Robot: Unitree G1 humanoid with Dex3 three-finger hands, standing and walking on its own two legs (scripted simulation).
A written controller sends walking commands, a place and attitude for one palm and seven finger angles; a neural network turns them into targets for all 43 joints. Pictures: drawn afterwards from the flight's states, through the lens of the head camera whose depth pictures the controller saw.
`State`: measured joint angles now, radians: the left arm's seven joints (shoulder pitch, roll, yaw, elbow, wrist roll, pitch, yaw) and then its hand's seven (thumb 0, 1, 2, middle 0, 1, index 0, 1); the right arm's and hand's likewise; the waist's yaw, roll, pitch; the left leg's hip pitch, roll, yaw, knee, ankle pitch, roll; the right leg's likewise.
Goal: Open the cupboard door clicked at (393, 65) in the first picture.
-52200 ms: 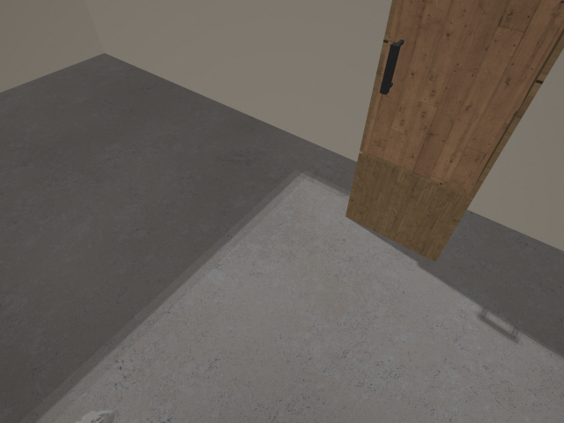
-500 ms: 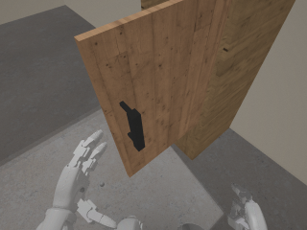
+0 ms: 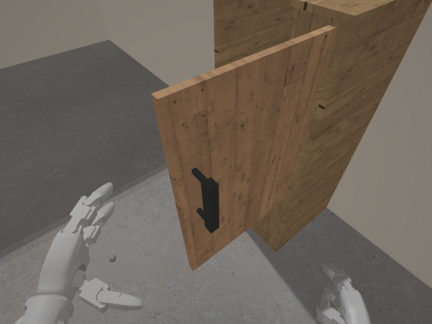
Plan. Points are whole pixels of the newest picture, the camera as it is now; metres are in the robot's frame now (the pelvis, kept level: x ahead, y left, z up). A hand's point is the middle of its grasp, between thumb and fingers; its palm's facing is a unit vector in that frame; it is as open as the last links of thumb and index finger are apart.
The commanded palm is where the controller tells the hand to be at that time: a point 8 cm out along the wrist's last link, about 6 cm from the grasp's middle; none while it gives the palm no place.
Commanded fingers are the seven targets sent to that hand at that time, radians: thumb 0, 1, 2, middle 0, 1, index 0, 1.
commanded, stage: draw the hand back to the body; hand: left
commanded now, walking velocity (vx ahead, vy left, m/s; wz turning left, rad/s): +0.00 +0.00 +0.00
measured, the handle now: (204, 200) +0.34 +0.06 +0.05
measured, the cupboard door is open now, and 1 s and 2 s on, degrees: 90 90 90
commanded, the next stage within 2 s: step back with the hand held close in 0.98 s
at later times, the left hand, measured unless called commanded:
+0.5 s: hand (44, 216) +0.21 +0.26 +0.17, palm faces +0.38 -0.83 -0.41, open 10.3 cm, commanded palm +0.17 +0.30 +0.20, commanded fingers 0.00 0.76 0.84 -0.19 -0.30 -0.19 -0.30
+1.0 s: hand (38, 211) +0.21 +0.26 +0.19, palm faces +0.44 -0.80 -0.40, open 7.4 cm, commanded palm +0.16 +0.29 +0.21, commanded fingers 0.00 0.90 0.90 -0.20 -0.30 -0.20 -0.30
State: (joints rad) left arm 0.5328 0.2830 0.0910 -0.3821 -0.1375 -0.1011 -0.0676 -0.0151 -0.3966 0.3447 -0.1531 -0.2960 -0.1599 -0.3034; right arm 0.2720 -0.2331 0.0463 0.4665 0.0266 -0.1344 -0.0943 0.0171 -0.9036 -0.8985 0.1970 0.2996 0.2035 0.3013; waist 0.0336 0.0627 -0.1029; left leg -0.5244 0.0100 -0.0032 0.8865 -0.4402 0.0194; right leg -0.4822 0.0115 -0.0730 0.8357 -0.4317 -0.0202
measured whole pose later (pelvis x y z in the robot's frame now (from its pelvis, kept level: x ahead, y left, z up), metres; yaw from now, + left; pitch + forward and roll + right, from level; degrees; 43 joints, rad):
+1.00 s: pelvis +0.02 +0.00 +0.04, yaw -1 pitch -5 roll -1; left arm 0.46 0.33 0.32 -0.35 -0.06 -0.07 0.11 0.01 0.88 0.89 -0.21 -0.30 -0.21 -0.30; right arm 0.20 -0.23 0.02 0.65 -0.01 -0.12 -0.08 0.02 -0.90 -0.90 0.20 0.30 0.20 0.30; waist 0.07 0.07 0.03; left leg -0.09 0.01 0.03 0.42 -0.25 0.01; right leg -0.06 0.02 -0.04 0.38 -0.24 -0.02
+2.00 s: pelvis -0.10 +0.02 +0.02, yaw +2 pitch -1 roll -2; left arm 0.51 0.38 0.42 -0.55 -0.01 -0.22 0.16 0.01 0.88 0.90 -0.21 -0.30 -0.21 -0.30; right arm 0.20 -0.21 0.01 0.61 -0.01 -0.10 -0.06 0.02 -0.90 -0.90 0.20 0.30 0.21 0.30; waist 0.01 0.00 0.07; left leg -0.48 -0.02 0.01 0.69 -0.32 0.02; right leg -0.39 0.02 0.01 0.59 -0.18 0.01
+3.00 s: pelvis -0.31 +0.04 +0.03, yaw -2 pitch -1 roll +0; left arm 0.46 0.36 0.39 -0.45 -0.01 -0.16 0.17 0.01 0.88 0.90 -0.20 -0.30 -0.21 -0.30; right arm 0.29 -0.21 0.00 0.69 -0.01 -0.13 -0.10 0.02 -0.90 -0.90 0.20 0.30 0.20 0.30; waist -0.01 -0.04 -0.04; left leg -0.29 0.04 0.04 0.60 -0.29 0.00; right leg -0.29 -0.03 -0.07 0.66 -0.37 -0.01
